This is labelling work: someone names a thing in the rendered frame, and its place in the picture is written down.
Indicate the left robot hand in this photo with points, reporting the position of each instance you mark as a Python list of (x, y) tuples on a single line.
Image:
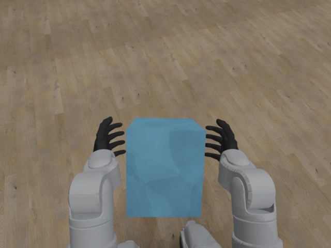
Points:
[(103, 139)]

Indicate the robot right forearm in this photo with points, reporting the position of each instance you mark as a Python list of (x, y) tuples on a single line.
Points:
[(253, 201)]

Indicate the right robot hand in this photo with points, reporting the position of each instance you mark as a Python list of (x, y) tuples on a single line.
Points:
[(227, 139)]

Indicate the robot right thigh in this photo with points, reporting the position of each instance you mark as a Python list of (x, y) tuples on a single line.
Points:
[(196, 236)]

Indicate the right robot shin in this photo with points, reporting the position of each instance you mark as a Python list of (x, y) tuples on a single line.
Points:
[(190, 222)]

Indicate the carton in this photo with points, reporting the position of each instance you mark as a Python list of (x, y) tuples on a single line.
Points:
[(164, 167)]

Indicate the robot left forearm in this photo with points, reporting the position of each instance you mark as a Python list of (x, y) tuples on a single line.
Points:
[(90, 202)]

